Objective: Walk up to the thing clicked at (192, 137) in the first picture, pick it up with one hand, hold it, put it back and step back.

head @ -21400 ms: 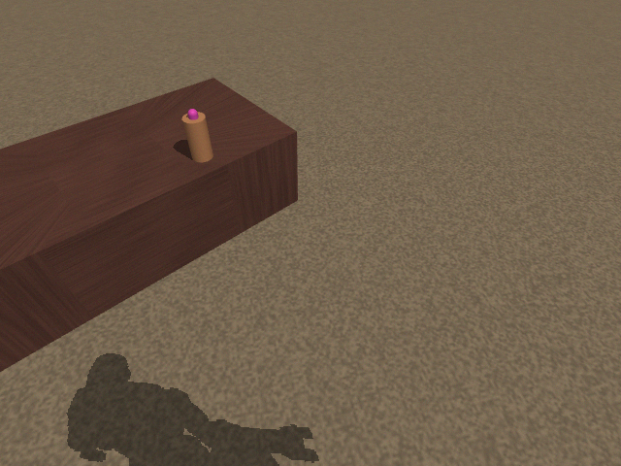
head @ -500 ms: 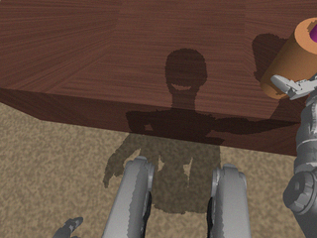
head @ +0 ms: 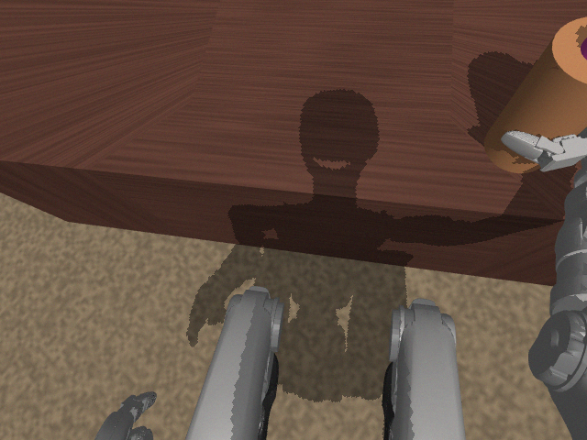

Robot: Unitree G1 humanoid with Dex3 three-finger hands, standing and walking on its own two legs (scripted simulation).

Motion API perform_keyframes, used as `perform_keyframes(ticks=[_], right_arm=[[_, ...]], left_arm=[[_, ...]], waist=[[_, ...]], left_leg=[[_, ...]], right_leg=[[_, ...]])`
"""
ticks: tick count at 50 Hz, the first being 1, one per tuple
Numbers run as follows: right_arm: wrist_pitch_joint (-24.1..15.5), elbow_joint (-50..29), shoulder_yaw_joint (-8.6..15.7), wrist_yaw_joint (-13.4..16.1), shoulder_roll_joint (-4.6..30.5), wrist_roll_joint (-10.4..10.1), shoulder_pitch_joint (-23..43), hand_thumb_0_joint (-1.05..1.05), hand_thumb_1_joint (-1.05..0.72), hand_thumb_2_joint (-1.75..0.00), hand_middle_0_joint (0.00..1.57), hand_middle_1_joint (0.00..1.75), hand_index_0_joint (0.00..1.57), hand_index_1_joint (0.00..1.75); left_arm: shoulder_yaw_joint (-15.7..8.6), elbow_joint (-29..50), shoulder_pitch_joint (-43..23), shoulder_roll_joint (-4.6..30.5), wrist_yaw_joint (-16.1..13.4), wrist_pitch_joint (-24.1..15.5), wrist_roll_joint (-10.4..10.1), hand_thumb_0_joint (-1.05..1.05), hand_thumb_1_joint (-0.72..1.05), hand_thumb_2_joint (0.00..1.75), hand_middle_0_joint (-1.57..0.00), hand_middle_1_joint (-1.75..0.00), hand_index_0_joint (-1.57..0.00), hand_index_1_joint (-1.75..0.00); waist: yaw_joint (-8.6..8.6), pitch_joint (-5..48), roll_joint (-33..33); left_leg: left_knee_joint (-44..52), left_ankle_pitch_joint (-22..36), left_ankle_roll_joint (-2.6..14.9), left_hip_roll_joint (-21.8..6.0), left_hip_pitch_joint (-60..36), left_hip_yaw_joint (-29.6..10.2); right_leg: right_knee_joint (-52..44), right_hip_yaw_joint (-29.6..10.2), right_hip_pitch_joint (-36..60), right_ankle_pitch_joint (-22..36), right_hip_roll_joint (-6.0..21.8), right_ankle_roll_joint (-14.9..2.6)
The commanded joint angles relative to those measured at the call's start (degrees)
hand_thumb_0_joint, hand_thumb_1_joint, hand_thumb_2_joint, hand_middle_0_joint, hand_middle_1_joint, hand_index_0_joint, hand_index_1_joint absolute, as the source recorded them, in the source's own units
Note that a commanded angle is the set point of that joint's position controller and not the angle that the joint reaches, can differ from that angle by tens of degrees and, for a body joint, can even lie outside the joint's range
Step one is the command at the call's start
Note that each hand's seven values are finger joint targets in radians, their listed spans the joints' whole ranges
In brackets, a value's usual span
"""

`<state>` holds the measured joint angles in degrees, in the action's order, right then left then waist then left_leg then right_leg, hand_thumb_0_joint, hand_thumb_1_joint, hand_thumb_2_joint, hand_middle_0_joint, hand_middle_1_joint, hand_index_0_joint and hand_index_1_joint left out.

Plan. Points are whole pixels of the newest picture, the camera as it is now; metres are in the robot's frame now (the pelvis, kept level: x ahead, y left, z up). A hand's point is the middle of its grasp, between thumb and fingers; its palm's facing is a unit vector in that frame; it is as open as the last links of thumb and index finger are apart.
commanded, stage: open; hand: right
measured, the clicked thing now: (558, 98) +0.52 -0.25 +0.05
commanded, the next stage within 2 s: withdraw in 0.24 s
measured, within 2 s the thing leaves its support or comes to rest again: neither
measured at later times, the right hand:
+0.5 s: hand (560, 111) +0.52 -0.26 +0.03, palm faces +0.26 +0.97 -0.03, open 14.7 cm
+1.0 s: hand out of the picture +0.46 -0.37 +0.15, palm faces +0.36 +0.88 -0.31, open 17.2 cm
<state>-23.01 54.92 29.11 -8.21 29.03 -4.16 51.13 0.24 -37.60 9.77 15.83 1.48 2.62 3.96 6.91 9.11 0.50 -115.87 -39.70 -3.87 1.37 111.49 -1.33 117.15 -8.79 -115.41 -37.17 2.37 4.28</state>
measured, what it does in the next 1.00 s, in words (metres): rises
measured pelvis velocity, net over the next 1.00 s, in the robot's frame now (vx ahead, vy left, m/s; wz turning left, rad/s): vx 0.03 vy -0.01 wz -0.02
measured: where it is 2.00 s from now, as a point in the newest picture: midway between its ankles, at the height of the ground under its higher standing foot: (325, 426)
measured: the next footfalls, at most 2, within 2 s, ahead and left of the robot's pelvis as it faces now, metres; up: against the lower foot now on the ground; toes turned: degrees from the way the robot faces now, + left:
none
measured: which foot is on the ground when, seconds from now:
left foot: down 0.00-1.00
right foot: down 0.00-1.00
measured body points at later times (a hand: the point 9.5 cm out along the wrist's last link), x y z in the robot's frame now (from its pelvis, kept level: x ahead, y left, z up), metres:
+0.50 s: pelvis +0.00 -0.01 +0.01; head +0.21 -0.04 +0.40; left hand +0.09 +0.27 -0.12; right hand +0.50 -0.31 +0.04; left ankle +0.08 +0.14 -0.40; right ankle +0.08 -0.15 -0.40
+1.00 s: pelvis +0.03 -0.01 +0.15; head +0.19 -0.05 +0.57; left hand +0.13 +0.26 +0.04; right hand +0.44 -0.41 +0.17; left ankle +0.08 +0.15 -0.40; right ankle +0.08 -0.15 -0.40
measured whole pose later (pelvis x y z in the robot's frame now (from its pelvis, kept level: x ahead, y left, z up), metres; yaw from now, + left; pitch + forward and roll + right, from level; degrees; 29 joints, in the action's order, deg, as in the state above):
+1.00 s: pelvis +0.03 -0.01 +0.15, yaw -1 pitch +28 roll +5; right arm -5.0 51.4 29.5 -5.2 36.5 3.8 37.1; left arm 0.5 -34.3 13.0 15.9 0.3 6.0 -1.1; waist 4.9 8.0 0.9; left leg -86.1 -34.4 -3.6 0.4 80.0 0.2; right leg 89.6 -6.6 -84.6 -33.5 4.3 3.0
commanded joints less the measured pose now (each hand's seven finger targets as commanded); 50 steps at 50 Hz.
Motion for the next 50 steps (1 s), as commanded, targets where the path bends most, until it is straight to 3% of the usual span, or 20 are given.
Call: perform_keyframes(ticks=[1, 4, 7, 11, 12, 13, 19, 25, 30, 33, 34, 37, 40, 41, 42, 43, 44, 47, 49, 50], right_arm=[[-3.07, -11.89, -0.83, -0.19, 12.23, -0.37, 19.45, 0.0, 0.38, -0.46, 0.79, 0.66, 0.8, 0.66], [-2.84, -10.73, -0.28, -0.04, 12.69, -0.75, 19.43, 0.0, 0.41, -0.35, 0.72, 0.55, 0.72, 0.55], [-3.24, -15.52, 0.36, 0.31, 14.14, -0.73, 21.01, 0.0, 0.4, -0.3, 0.66, 0.49, 0.66, 0.49], [-3.33, -15.97, -0.08, 0.92, 12.92, -0.77, 20.76, 0.0, 0.38, -0.24, 0.54, 0.39, 0.54, 0.39], [-3.35, -16.76, 1.13, 1.37, 14.12, -0.72, 20.43, 0.0, 0.39, -0.23, 0.49, 0.36, 0.49, 0.36], [-3.41, -17.19, 0.15, 1.49, 13.48, -0.6, 21.13, 0.0, 0.4, -0.21, 0.47, 0.34, 0.47, 0.34], [-3.04, -14.46, 0.56, 2.14, 12.67, -0.08, 16.98, 0.0, 0.33, -0.26, 0.29, 0.29, 0.29, 0.29], [-2.61, -24.09, 4.46, 1.89, 19.93, -0.48, 19.65, 0.0, 0.38, -0.18, 0.19, 0.19, 0.19, 0.19], [0.97, -24.41, 5.23, 0.69, 23.47, -0.75, 20.81, 0.0, 0.47, -0.07, 0.09, 0.07, 0.09, 0.07], [3.38, -18.68, 5.18, -1.01, 22.15, -1.5, 15.67, 0.0, 0.5, -0.04, 0.07, 0.05, 0.07, 0.05], [4.21, -12.77, 4.14, -2.05, 19.78, -1.76, 11.21, 0.0, 0.55, -0.04, 0.06, 0.05, 0.07, 0.05], [4.59, -13.34, 6.73, -4.57, 23.58, -2.61, 8.4, 0.0, 0.55, -0.04, 0.06, 0.05, 0.06, 0.05], [4.43, -11.1, 3.98, -7.51, 16.94, -5.0, 3.99, 0.0, 0.44, -0.07, 0.05, 0.05, 0.07, 0.05], [9.08, -7.3, 6.34, -4.1, 33.12, 6.09, -0.68, 0.0, 0.4, -0.09, 0.05, 0.06, 0.06, 0.06], [10.31, -13.82, 5.31, -1.04, 29.61, 4.65, 4.07, 0.0, 0.45, -0.08, 0.05, 0.06, 0.06, 0.06], [10.96, -16.06, 0.93, -0.26, 23.61, 4.48, 6.6, 0.0, 0.47, -0.08, 0.05, 0.06, 0.06, 0.06], [11.8, -15.44, 1.42, 0.58, 24.84, 5.1, 6.22, 0.0, 0.49, -0.07, 0.04, 0.06, 0.06, 0.06], [13.08, -20.21, 4.76, 5.13, 34.4, 7.77, 8.28, 0.0, 0.48, -0.07, 0.05, 0.06, 0.06, 0.06], [13.35, -23.01, 3.92, 7.58, 35.89, 8.53, 11.17, 0.0, 0.51, -0.08, 0.06, 0.06, 0.06, 0.06], [14.05, -18.29, 2.78, 8.87, 33.48, 8.69, 7.1, 0.0, 0.5, -0.08, 0.06, 0.06, 0.06, 0.06]], left_arm=[[-3.82, 3.25, 9.3, 10.9, -1.03, -0.83, -0.38, 0.0, 0.91, 0.89, -0.2, -0.3, -0.2, -0.3], [-3.71, 1.51, 9.73, 10.86, -1.12, -0.82, -0.49, 0.0, 0.9, 0.9, -0.2, -0.3, -0.2, -0.3], [-3.84, 2.87, 9.28, 11.05, -1.0, -0.78, -0.48, 0.0, 0.9, 0.9, -0.2, -0.3, -0.2, -0.3], [-3.95, 1.73, 9.51, 10.89, -1.09, -0.59, -0.34, 0.0, 0.9, 0.9, -0.2, -0.31, -0.2, -0.3], [-3.79, 2.53, 9.36, 10.67, -1.15, -0.68, -0.33, 0.0, 0.9, 0.9, -0.2, -0.31, -0.2, -0.3], [-3.76, 3.11, 8.9, 10.42, -1.05, -0.58, -0.29, 0.0, 0.89, 0.9, -0.2, -0.3, -0.2, -0.3], [-4.05, 2.23, 9.26, 10.71, -1.17, -0.25, -0.22, 0.0, 0.9, 0.88, -0.2, -0.3, -0.2, -0.3], [-4.13, 3.58, 9.17, 11.26, -1.66, 0.26, -0.98, 0.0, 0.9, 0.89, -0.2, -0.3, -0.19, -0.3], [-5.48, 3.38, 10.3, 13.0, -3.05, 0.59, -2.11, 0.0, 0.9, 0.89, -0.19, -0.3, -0.19, -0.3], [-5.13, 1.25, 10.76, 12.45, -3.6, 0.43, -2.8, 0.0, 0.89, 0.89, -0.2, -0.3, -0.19, -0.3], [-3.3, 1.9, 9.52, 10.41, -3.35, 0.05, -3.09, 0.0, 0.9, 0.89, -0.2, -0.3, -0.19, -0.3], [-3.62, 2.57, 9.24, 11.36, -3.52, -0.67, -4.01, 0.0, 0.9, 0.88, -0.2, -0.3, -0.2, -0.3], [-3.56, 2.29, 8.64, 11.14, -3.14, -1.81, -4.45, 0.0, 0.89, 0.87, -0.2, -0.28, -0.2, -0.28], [-3.73, 5.62, 9.44, 11.62, -2.82, 0.02, -4.42, 0.0, 0.88, 0.89, -0.21, -0.29, -0.2, -0.29], [-3.59, 6.91, 9.44, 11.16, -2.3, 1.06, -4.93, 0.0, 0.87, 0.9, -0.21, -0.3, -0.2, -0.3], [-3.72, 6.77, 10.02, 10.89, -1.88, 1.36, -5.04, 0.0, 0.88, 0.89, -0.21, -0.3, -0.2, -0.3], [-3.69, 7.54, 9.88, 11.08, -1.72, 1.7, -5.12, 0.0, 0.87, 0.9, -0.2, -0.3, -0.2, -0.3], [-4.01, 7.38, 11.26, 11.24, -2.07, 2.46, -5.43, 0.0, 0.87, 0.91, -0.21, -0.3, -0.2, -0.31], [-3.57, 8.11, 11.84, 10.77, -2.41, 2.58, -5.42, 0.0, 0.9, 0.9, -0.2, -0.3, -0.2, -0.3], [-3.42, 7.61, 11.78, 10.06, -2.73, 2.7, -5.46, 0.0, 0.9, 0.9, -0.2, -0.3, -0.2, -0.3]], waist=[[1.4, 36.6, 7.09], [1.37, 34.45, 6.55], [0.3, 38.56, 9.04], [0.54, 37.99, 11.09], [0.19, 38.98, 9.84], [0.36, 39.23, 10.29], [0.44, 36.01, 9.13], [-1.4, 43.91, 10.41], [-0.47, 44.73, 12.05], [-0.04, 38.61, 8.82], [-0.15, 35.66, 7.82], [-0.72, 33.78, 5.75], [0.19, 28.24, 5.26], [-4.85, 33.28, 7.31], [-2.92, 35.4, 7.92], [-1.58, 35.02, 8.96], [-1.93, 34.72, 10.45], [-3.2, 37.63, 12.23], [-2.95, 39.72, 14.17], [-2.15, 34.48, 12.31]], left_leg=[[14.95, 12.1, 5.38, 0.5, -19.8, 5.48], [15.42, 10.17, 5.34, 0.47, -19.1, 5.6], [14.16, 12.27, 5.66, 0.5, -19.65, 5.56], [13.61, 13.05, 5.93, 0.42, -18.36, 5.79], [13.6, 14.03, 5.78, 0.54, -19.2, 5.85], [14.13, 13.42, 5.85, 0.57, -19.84, 5.4], [14.24, 12.7, 5.87, 0.54, -18.69, 5.83], [16.45, 14.39, 5.67, 0.36, -24.98, 5.34], [21.81, 11.98, 5.65, 0.43, -28.65, 5.06], [25.2, 11.62, 5.29, 0.41, -29.79, 5.12], [26.34, 11.79, 5.29, 0.64, -30.1, 5.22], [28.87, 11.84, 5.27, 0.62, -32.85, 5.15], [30.33, 12.38, 5.42, 0.41, -31.83, 5.55], [33.48, 15.58, 5.47, 0.93, -38.19, 4.43], [34.7, 18.13, 5.15, 0.81, -40.69, 4.6], [35.53, 18.29, 5.27, 0.59, -40.45, 4.66], [37.03, 19.09, 5.34, 0.71, -42.06, 4.58], [41.63, 21.92, 4.75, 0.42, -48.68, 4.13], [44.89, 22.88, 4.53, 0.42, -52.54, 3.61], [47.58, 22.51, 4.32, 0.49, -53.83, 3.69]], right_leg=[[-12.61, 6.42, 26.4, 8.19, 0.09, -5.4], [-12.72, 6.32, 25.2, 6.22, 0.04, -5.51], [-13.03, 6.33, 28.58, 8.99, 0.1, -5.19], [-13.54, 6.02, 30.32, 10.1, 0.14, -4.82], [-13.05, 6.07, 30.66, 11.07, 0.33, -4.9], [-13.14, 6.37, 29.77, 10.12, 0.25, -5.02], [-13.75, 6.05, 28.8, 9.51, 0.16, -5.02], [-16.2, 6.32, 34.91, 11.39, 0.19, -4.97], [-21.62, 6.01, 40.17, 8.87, 0.37, -4.85], [-23.4, 6.05, 39.3, 8.53, 0.31, -5.21], [-24.36, 5.95, 38.17, 8.66, 0.44, -5.4], [-26.59, 5.65, 38.72, 8.96, 0.48, -5.68], [-28.93, 4.7, 40.3, 9.63, 0.61, -5.68], [-33.08, 6.11, 48.54, 14.35, 0.72, -5.39], [-33.69, 5.85, 51.15, 16.59, 0.96, -5.32], [-35.38, 5.37, 54.39, 16.91, 1.06, -4.97], [-36.96, 5.32, 55.85, 17.51, 0.89, -4.92], [-40.42, 5.59, 62.69, 20.2, 0.71, -4.81], [-43.0, 6.31, 67.75, 21.27, 0.81, -4.87], [-44.79, 6.47, 67.93, 20.3, 0.72, -5.07]])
